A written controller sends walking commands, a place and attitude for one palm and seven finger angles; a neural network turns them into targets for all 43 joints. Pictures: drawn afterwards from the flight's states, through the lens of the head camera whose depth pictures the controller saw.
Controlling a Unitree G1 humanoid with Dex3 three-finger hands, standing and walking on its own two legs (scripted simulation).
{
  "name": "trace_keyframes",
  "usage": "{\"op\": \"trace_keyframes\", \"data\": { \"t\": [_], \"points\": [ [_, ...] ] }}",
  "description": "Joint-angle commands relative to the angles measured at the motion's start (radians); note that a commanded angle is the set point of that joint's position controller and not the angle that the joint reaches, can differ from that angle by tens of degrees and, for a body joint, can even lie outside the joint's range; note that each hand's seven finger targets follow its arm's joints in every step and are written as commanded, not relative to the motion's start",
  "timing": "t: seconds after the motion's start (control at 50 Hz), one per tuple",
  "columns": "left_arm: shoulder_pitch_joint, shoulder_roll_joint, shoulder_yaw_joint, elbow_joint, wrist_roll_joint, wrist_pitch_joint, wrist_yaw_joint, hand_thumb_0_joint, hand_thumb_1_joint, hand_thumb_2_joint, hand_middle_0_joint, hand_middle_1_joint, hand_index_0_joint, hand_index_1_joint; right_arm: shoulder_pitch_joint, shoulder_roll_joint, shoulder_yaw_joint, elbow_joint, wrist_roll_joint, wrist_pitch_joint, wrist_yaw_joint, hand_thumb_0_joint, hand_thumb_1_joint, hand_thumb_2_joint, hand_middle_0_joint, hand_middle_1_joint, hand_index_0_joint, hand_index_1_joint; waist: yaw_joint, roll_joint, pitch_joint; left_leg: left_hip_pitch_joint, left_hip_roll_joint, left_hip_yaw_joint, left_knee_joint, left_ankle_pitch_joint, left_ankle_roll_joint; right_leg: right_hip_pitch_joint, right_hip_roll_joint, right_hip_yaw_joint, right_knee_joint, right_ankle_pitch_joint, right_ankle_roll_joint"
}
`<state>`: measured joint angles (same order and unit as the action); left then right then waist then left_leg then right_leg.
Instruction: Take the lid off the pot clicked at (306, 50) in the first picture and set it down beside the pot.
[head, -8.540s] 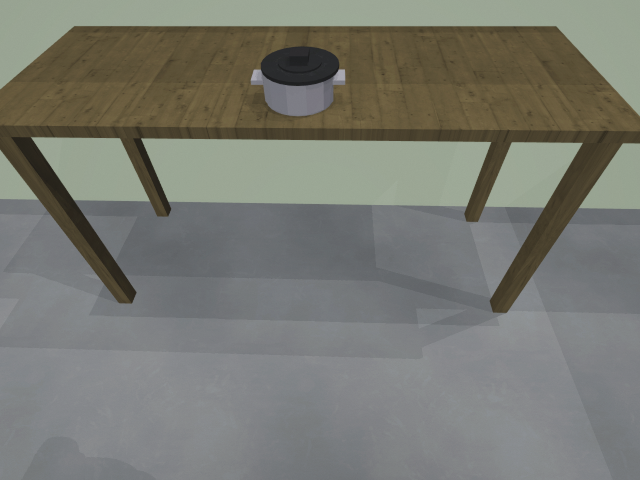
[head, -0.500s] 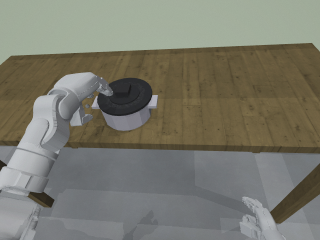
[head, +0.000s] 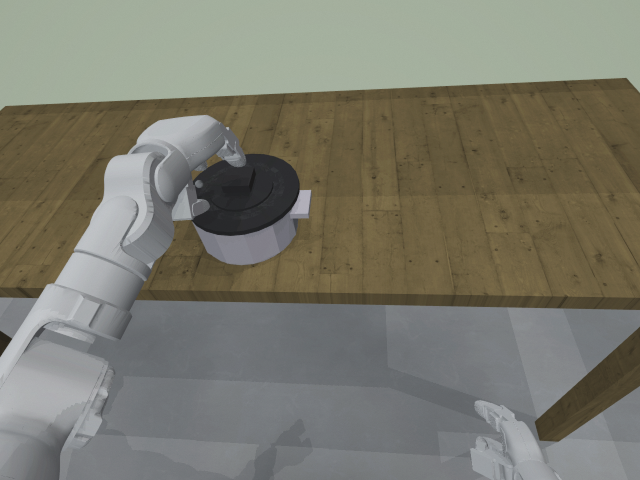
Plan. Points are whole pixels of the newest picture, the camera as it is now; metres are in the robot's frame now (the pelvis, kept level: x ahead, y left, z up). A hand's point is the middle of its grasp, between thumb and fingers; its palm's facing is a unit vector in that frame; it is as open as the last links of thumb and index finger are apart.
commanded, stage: move the open hand above the knob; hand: left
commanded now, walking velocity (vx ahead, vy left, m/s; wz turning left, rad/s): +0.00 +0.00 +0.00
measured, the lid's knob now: (239, 180) +0.49 +0.16 +0.11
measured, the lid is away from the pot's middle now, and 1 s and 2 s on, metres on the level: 0.01 0.01 0.01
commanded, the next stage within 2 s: lower the open fingers around the knob in 1.04 s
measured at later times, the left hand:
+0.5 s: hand (233, 151) +0.47 +0.14 +0.18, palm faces -0.27 -0.06 -0.96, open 10.3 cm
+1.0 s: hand (217, 157) +0.46 +0.16 +0.18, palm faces -0.27 -0.06 -0.96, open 10.3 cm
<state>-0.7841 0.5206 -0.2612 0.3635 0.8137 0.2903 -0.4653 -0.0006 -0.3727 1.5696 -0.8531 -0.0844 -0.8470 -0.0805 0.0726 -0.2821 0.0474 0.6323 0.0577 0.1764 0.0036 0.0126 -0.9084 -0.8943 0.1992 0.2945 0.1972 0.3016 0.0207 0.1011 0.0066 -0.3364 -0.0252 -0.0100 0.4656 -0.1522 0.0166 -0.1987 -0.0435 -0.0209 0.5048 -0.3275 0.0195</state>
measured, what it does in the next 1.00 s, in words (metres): stands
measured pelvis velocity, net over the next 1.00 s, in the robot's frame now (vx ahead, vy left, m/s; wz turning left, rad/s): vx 0.01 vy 0.00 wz -0.01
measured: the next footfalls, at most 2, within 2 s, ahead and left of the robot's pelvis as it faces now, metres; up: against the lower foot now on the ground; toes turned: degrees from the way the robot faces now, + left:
none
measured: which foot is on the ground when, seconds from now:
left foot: down 0.00-1.00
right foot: down 0.00-1.00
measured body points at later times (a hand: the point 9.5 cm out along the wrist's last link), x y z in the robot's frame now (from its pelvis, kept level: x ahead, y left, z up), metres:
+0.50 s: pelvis +0.01 +0.00 +0.00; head +0.04 -0.04 +0.45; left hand +0.48 +0.14 +0.23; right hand +0.12 -0.26 -0.13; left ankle +0.06 +0.11 -0.74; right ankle -0.04 -0.13 -0.74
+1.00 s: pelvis +0.01 +0.00 +0.00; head +0.04 -0.03 +0.45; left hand +0.47 +0.16 +0.23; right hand +0.17 -0.25 -0.12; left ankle +0.06 +0.11 -0.74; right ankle -0.04 -0.13 -0.74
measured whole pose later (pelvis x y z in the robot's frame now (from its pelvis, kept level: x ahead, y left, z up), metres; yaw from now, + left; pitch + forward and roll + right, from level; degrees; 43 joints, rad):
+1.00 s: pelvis +0.01 +0.00 +0.00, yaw -1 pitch +4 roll +0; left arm -0.95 0.50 -0.26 0.61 0.83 0.24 -0.46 0.00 -0.37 1.57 -0.85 -0.08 -0.85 -0.08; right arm 0.12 -0.29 0.01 0.64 0.08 0.20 0.01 0.01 -0.91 -0.89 0.20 0.29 0.20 0.30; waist -0.02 0.08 0.00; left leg -0.35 -0.02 0.00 0.45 -0.16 0.02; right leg -0.21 -0.04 -0.01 0.47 -0.32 0.02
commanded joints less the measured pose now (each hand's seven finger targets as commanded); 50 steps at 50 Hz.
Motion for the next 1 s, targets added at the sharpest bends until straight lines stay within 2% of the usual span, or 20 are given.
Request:
{"op": "trace_keyframes", "data": {
  "t": [0.0,0.08,0.16,0.2,0.24,0.26,0.3,0.34,0.4,0.44,0.46,0.5,0.56,0.64,0.66,0.72,0.78,0.84,0.92,0.98],
  "points": [
    [-0.528,0.247,0.155,-0.139,0.030,-0.018,0.042,0.000,-0.377,1.574,-0.839,-0.081,-0.839,-0.081,-0.109,-0.108,-0.046,-0.142,-0.003,-0.036,-0.004,0.000,-0.900,-0.900,0.200,0.300,0.200,0.300,-0.017,-0.112,-0.392,0.317,-0.045,0.007,0.006,0.233,0.038,-0.030,0.083,-0.032,-0.054,0.363,-0.057],
    [-0.567,0.224,0.131,-0.016,0.036,-0.015,0.045,0.000,-0.377,1.574,-0.839,-0.081,-0.839,-0.081,-0.077,-0.113,-0.049,-0.125,0.007,-0.025,-0.005,0.000,-0.900,-0.900,0.200,0.300,0.200,0.300,-0.029,-0.147,-0.345,0.277,-0.041,0.014,-0.010,0.166,0.037,-0.050,0.082,-0.038,-0.069,0.313,-0.056],
    [-0.642,0.226,0.129,-0.050,0.040,-0.032,0.053,0.000,-0.377,1.574,-0.839,-0.081,-0.839,-0.081,-0.057,-0.110,-0.056,-0.130,0.003,-0.032,-0.003,0.000,-0.900,-0.900,0.200,0.300,0.200,0.300,-0.034,-0.107,-0.443,0.328,-0.047,0.009,0.006,0.230,0.043,-0.018,0.082,-0.030,-0.061,0.374,-0.058],
    [-0.617,0.215,0.119,0.102,0.041,-0.026,0.051,0.000,-0.377,1.574,-0.839,-0.081,-0.839,-0.081,-0.044,-0.116,-0.051,-0.111,0.011,-0.023,-0.005,0.000,-0.900,-0.900,0.200,0.300,0.200,0.300,-0.044,-0.140,-0.344,0.270,-0.045,0.015,-0.004,0.183,0.040,-0.056,0.084,-0.036,-0.066,0.342,-0.057],
    [-0.649,0.170,0.087,0.081,0.028,-0.033,0.048,0.000,-0.377,1.574,-0.839,-0.081,-0.839,-0.081,-0.033,-0.120,-0.065,-0.117,0.013,-0.021,-0.004,0.000,-0.900,-0.900,0.200,0.300,0.200,0.300,-0.057,-0.147,-0.371,0.292,-0.043,0.017,-0.001,0.182,0.046,-0.057,0.084,-0.038,-0.077,0.346,-0.056],
    [-0.704,0.213,0.112,0.068,0.045,-0.039,0.052,0.000,-0.377,1.574,-0.839,-0.081,-0.839,-0.081,-0.026,-0.122,-0.061,-0.111,0.009,-0.023,-0.004,0.000,-0.900,-0.900,0.200,0.300,0.200,0.300,-0.051,-0.119,-0.398,0.302,-0.043,0.017,-0.006,0.198,0.044,-0.041,0.083,-0.033,-0.070,0.359,-0.058],
    [-0.764,0.185,0.084,0.080,0.046,-0.046,0.055,0.000,-0.377,1.574,-0.839,-0.081,-0.839,-0.081,-0.015,-0.120,-0.063,-0.102,0.009,-0.023,-0.004,0.000,-0.900,-0.900,0.200,0.300,0.200,0.300,-0.063,-0.107,-0.404,0.317,-0.045,0.014,-0.005,0.205,0.045,-0.054,0.087,-0.035,-0.070,0.363,-0.059],
    [-0.711,0.212,0.120,0.090,0.040,-0.057,0.061,0.000,-0.377,1.574,-0.839,-0.081,-0.839,-0.081,-0.003,-0.125,-0.072,-0.112,0.008,-0.027,-0.004,0.000,-0.900,-0.900,0.200,0.300,0.200,0.300,-0.056,-0.108,-0.444,0.332,-0.042,0.013,0.007,0.244,0.050,-0.032,0.087,-0.029,-0.070,0.398,-0.060],
    [-0.667,0.216,0.126,0.253,0.054,-0.058,0.061,0.000,-0.377,1.574,-0.839,-0.081,-0.839,-0.081,0.014,-0.125,-0.061,-0.093,0.014,-0.016,-0.003,0.000,-0.900,-0.900,0.200,0.300,0.200,0.300,-0.053,-0.163,-0.344,0.247,-0.042,0.027,-0.015,0.181,0.047,-0.051,0.084,-0.036,-0.073,0.361,-0.055],
    [-0.671,0.216,0.130,0.188,0.045,-0.068,0.062,0.000,-0.377,1.574,-0.839,-0.081,-0.839,-0.081,0.004,-0.129,-0.072,-0.114,0.014,-0.014,-0.002,0.000,-0.900,-0.900,0.200,0.300,0.200,0.300,-0.048,-0.157,-0.392,0.270,-0.042,0.032,-0.007,0.202,0.055,-0.024,0.080,-0.026,-0.079,0.395,-0.054],
    [-0.715,0.273,0.164,0.143,0.059,-0.075,0.066,0.000,-0.377,1.574,-0.839,-0.081,-0.839,-0.081,0.010,-0.128,-0.070,-0.115,0.010,-0.014,-0.002,0.000,-0.900,-0.900,0.200,0.300,0.200,0.300,-0.042,-0.141,-0.439,0.282,-0.043,0.031,-0.006,0.228,0.055,0.010,0.078,-0.018,-0.067,0.429,-0.053],
    [-0.738,0.232,0.126,0.149,0.064,-0.076,0.064,0.000,-0.377,1.574,-0.839,-0.081,-0.839,-0.081,0.006,-0.121,-0.069,-0.118,0.011,-0.011,-0.002,0.000,-0.900,-0.900,0.200,0.300,0.200,0.300,-0.053,-0.133,-0.430,0.290,-0.044,0.031,-0.005,0.234,0.057,-0.011,0.081,-0.020,-0.069,0.427,-0.052],
    [-0.664,0.300,0.194,0.120,0.056,-0.084,0.064,0.000,-0.377,1.574,-0.839,-0.081,-0.839,-0.081,0.016,-0.128,-0.076,-0.130,0.011,-0.015,-0.001,0.000,-0.900,-0.900,0.200,0.300,0.200,0.300,-0.039,-0.129,-0.459,0.306,-0.039,0.031,0.004,0.282,0.060,0.018,0.080,-0.014,-0.067,0.471,-0.052],
    [-0.616,0.205,0.125,0.111,0.035,-0.076,0.048,0.000,-0.377,1.574,-0.839,-0.081,-0.839,-0.081,0.007,-0.126,-0.083,-0.136,0.019,-0.009,0.005,0.000,-0.900,-0.900,0.200,0.300,0.200,0.300,-0.053,-0.142,-0.407,0.310,-0.035,0.035,0.004,0.295,0.062,-0.019,0.081,-0.026,-0.079,0.469,-0.052],
    [-0.619,0.261,0.166,0.101,0.044,-0.075,0.050,0.000,-0.377,1.574,-0.839,-0.081,-0.839,-0.081,0.005,-0.130,-0.079,-0.134,0.018,-0.008,0.006,0.000,-0.900,-0.900,0.200,0.300,0.200,0.300,-0.044,-0.128,-0.411,0.311,-0.034,0.035,0.001,0.287,0.059,-0.014,0.081,-0.021,-0.075,0.454,-0.051],
    [-0.663,0.281,0.170,0.097,0.045,-0.071,0.048,0.000,-0.377,1.574,-0.839,-0.081,-0.839,-0.081,0.002,-0.129,-0.077,-0.129,0.020,-0.006,0.001,0.000,-0.900,-0.900,0.200,0.300,0.200,0.300,-0.052,-0.150,-0.387,0.296,-0.037,0.035,-0.005,0.236,0.062,-0.024,0.083,-0.021,-0.086,0.424,-0.050],
    [-0.730,0.246,0.132,-0.009,0.043,-0.082,0.050,0.000,-0.377,1.574,-0.839,-0.081,-0.839,-0.081,-0.008,-0.121,-0.080,-0.137,0.018,-0.010,0.002,0.000,-0.900,-0.900,0.200,0.300,0.200,0.300,-0.061,-0.072,-0.444,0.366,-0.036,0.024,0.004,0.291,0.061,-0.037,0.086,-0.022,-0.078,0.432,-0.055],
    [-0.640,0.200,0.118,0.047,0.026,-0.069,0.046,0.000,-0.377,1.574,-0.839,-0.081,-0.839,-0.081,0.001,-0.125,-0.083,-0.131,0.020,-0.010,0.006,0.000,-0.900,-0.900,0.200,0.300,0.200,0.300,-0.064,-0.098,-0.424,0.369,-0.032,0.015,0.010,0.314,0.058,-0.052,0.089,-0.031,-0.084,0.423,-0.057],
    [-0.678,0.217,0.119,0.105,0.043,-0.057,0.047,0.000,-0.377,1.574,-0.839,-0.081,-0.839,-0.081,-0.014,-0.121,-0.069,-0.116,0.020,-0.004,0.006,0.000,-0.900,-0.900,0.200,0.300,0.200,0.300,-0.060,-0.130,-0.372,0.309,-0.037,0.020,-0.009,0.234,0.050,-0.054,0.086,-0.035,-0.084,0.387,-0.057],
    [-0.731,0.201,0.101,0.079,0.048,-0.057,0.051,0.000,-0.377,1.574,-0.839,-0.081,-0.839,-0.081,-0.016,-0.119,-0.070,-0.117,0.018,-0.005,0.007,0.000,-0.900,-0.900,0.200,0.300,0.200,0.300,-0.064,-0.095,-0.407,0.339,-0.036,0.012,-0.006,0.244,0.049,-0.062,0.087,-0.037,-0.083,0.370,-0.062]
  ]
}}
